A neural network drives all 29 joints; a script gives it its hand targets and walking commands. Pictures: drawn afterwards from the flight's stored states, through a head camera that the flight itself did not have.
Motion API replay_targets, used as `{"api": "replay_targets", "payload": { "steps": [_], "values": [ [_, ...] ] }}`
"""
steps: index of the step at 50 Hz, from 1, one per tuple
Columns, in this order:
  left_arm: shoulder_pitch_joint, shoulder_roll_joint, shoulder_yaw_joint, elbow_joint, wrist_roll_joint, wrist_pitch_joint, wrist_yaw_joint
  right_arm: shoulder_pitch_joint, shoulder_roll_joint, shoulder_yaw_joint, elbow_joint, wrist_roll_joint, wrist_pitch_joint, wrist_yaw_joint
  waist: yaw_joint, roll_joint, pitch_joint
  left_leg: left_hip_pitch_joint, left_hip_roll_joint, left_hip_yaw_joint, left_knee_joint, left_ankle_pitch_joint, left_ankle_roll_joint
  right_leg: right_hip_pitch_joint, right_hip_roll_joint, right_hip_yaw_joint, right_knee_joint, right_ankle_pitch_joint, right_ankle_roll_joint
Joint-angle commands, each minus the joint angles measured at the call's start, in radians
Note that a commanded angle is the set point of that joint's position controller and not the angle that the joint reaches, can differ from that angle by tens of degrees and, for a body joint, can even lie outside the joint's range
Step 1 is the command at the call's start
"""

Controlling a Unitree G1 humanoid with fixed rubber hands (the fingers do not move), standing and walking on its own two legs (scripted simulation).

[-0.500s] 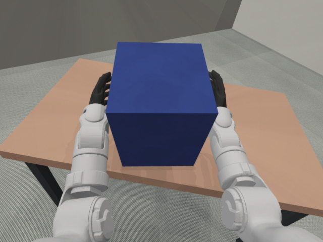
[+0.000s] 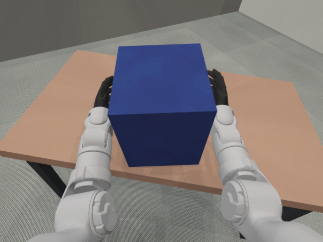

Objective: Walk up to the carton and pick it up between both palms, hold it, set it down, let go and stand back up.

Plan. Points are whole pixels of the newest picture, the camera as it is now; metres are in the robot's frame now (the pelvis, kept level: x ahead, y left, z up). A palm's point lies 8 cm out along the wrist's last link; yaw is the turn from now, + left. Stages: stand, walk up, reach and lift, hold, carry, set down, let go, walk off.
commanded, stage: set down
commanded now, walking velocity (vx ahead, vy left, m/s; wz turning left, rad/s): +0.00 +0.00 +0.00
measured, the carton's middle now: (161, 110) +0.41 -0.01 +0.10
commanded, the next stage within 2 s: none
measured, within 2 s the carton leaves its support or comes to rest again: neither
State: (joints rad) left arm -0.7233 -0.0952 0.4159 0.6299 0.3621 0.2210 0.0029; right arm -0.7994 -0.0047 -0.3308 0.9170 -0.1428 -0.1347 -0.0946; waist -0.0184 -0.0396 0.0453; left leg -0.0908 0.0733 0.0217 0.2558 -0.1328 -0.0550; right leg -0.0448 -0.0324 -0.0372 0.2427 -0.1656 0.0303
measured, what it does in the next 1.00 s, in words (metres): stands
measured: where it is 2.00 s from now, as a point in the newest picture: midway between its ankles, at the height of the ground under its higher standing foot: outside the picture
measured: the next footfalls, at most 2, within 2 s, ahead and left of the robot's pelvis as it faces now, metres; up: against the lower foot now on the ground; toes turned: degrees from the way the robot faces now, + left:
none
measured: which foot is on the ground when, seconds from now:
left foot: down 0.00-1.00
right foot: down 0.00-1.00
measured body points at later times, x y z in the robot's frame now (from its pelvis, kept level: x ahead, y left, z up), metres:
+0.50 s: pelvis +0.00 +0.00 +0.00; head +0.03 +0.02 +0.45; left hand +0.42 +0.13 +0.08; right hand +0.42 -0.16 +0.11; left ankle +0.00 +0.15 -0.75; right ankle -0.02 -0.13 -0.75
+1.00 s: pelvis +0.01 +0.01 +0.00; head +0.05 +0.03 +0.45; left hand +0.43 +0.13 +0.06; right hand +0.43 -0.16 +0.09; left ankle +0.00 +0.15 -0.75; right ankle -0.02 -0.13 -0.75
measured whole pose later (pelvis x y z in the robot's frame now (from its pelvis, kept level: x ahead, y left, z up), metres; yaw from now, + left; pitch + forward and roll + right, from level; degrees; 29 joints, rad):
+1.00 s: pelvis +0.01 +0.01 +0.00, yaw -3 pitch +6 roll +0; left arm -0.72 -0.12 0.49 0.76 0.39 0.10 0.02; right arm -0.79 0.04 -0.53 0.95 -0.33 -0.18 -0.01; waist 0.01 -0.05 -0.01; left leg -0.21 0.08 0.08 0.26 -0.14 -0.05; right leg -0.20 -0.04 -0.02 0.26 -0.16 0.03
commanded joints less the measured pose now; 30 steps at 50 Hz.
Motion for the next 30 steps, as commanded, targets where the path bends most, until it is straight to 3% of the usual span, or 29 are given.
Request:
{"api": "replay_targets", "payload": {
  "steps": [1, 2, 3, 7, 9, 10, 12, 17, 19, 21, 24, 28, 29, 30],
  "values": [
    [-0.547, -0.454, -0.298, -0.075, -0.048, -0.068, -0.109, -0.483, 0.521, 0.262, -0.065, -0.038, -0.024, 0.116, -0.003, -0.002, -0.404, 0.082, -0.1, 0.098, 0.005, 0.202, 0.043, 0.178, 0.058, -0.064, 0.057, 0.481, 0.059],
    [-0.556, -0.455, -0.302, -0.075, -0.045, -0.076, -0.105, -0.485, 0.523, 0.264, -0.079, -0.046, -0.029, 0.116, 0.003, -0.009, -0.44, 0.102, -0.095, 0.098, 0.006, 0.205, 0.042, 0.166, 0.061, -0.066, 0.047, 0.455, 0.055],
    [-0.562, -0.485, -0.329, -0.096, -0.053, -0.085, -0.096, -0.474, 0.524, 0.265, -0.073, -0.038, -0.038, 0.12, -0.007, 0.028, -0.479, 0.141, -0.089, 0.093, 0.026, 0.286, 0.022, 0.14, 0.068, -0.074, 0.052, 0.49, 0.046],
    [-0.611, -0.522, -0.396, -0.135, -0.073, -0.126, -0.054, -0.499, 0.52, 0.272, -0.069, -0.03, -0.072, 0.133, 0.002, 0.069, -0.599, 0.253, -0.071, 0.082, 0.101, 0.476, -0.026, 0.035, 0.09, -0.095, 0.052, 0.484, 0.019],
    [-0.614, -0.547, -0.428, -0.138, -0.081, -0.136, -0.038, -0.5, 0.498, 0.256, -0.051, -0.034, -0.082, 0.136, -0.021, 0.093, -0.619, 0.291, -0.065, 0.081, 0.127, 0.533, -0.044, -0.008, 0.097, -0.104, 0.04, 0.479, 0.013],
    [-0.588, -0.558, -0.421, -0.121, -0.074, -0.135, -0.034, -0.478, 0.496, 0.255, -0.021, -0.033, -0.081, 0.139, -0.015, 0.1, -0.591, 0.314, -0.06, 0.074, 0.129, 0.548, -0.049, -0.017, 0.099, -0.103, 0.033, 0.476, 0.003],
    [-0.517, -0.538, -0.352, -0.035, -0.041, -0.106, -0.048, -0.469, 0.467, 0.218, 0.018, -0.054, -0.062, 0.142, -0.008, 0.07, -0.482, 0.278, -0.064, 0.084, 0.108, 0.465, -0.034, -0.021, 0.091, -0.096, 0.016, 0.427, 0.009],
    [-0.521, -0.496, -0.282, -0.018, -0.028, -0.085, -0.067, -0.485, 0.488, 0.193, 0.011, -0.068, -0.05, 0.146, 0.011, 0.017, -0.437, 0.15, -0.075, 0.096, 0.056, 0.348, 0.001, 0.064, 0.075, -0.078, 0.037, 0.452, 0.023],
    [-0.557, -0.505, -0.287, -0.025, -0.029, -0.096, -0.064, -0.516, 0.499, 0.193, -0.012, -0.073, -0.052, 0.149, 0.005, 0.031, -0.458, 0.127, -0.08, 0.101, 0.05, 0.335, 0.002, 0.084, 0.073, -0.073, 0.049, 0.474, 0.034],
    [-0.574, -0.493, -0.278, -0.014, -0.036, -0.111, -0.057, -0.542, 0.505, 0.195, -0.035, -0.071, -0.058, 0.158, 0.027, 0.017, -0.498, 0.109, -0.081, 0.097, 0.051, 0.316, 0.013, 0.084, 0.072, -0.075, 0.061, 0.471, 0.034],
    [-0.58, -0.49, -0.263, -0.016, -0.006, -0.129, -0.045, -0.502, 0.524, 0.179, -0.014, -0.089, -0.054, 0.166, 0.037, 0.061, -0.531, 0.094, -0.078, 0.103, 0.048, 0.328, 0.013, 0.086, 0.061, -0.063, 0.064, 0.493, 0.031],
    [-0.587, -0.476, -0.229, -0.003, -0.005, -0.144, -0.043, -0.479, 0.542, 0.148, 0.012, -0.124, -0.04, 0.179, 0.037, 0.031, -0.512, 0.074, -0.077, 0.116, 0.028, 0.251, 0.02, 0.088, 0.059, -0.059, 0.066, 0.439, 0.042],
    [-0.583, -0.464, -0.211, 0.018, -0.012, -0.145, -0.046, -0.496, 0.539, 0.148, -0.006, -0.134, -0.041, 0.181, 0.042, -0.002, -0.532, 0.063, -0.078, 0.119, 0.02, 0.218, 0.032, 0.088, 0.062, -0.059, 0.062, 0.419, 0.045],
    [-0.587, -0.482, -0.227, 0.012, -0.014, -0.15, -0.044, -0.494, 0.544, 0.129, -0.003, -0.143, -0.044, 0.182, 0.031, 0.01, -0.544, 0.07, -0.075, 0.115, 0.016, 0.213, 0.029, 0.081, 0.063, -0.064, 0.057, 0.4, 0.039]
  ]
}}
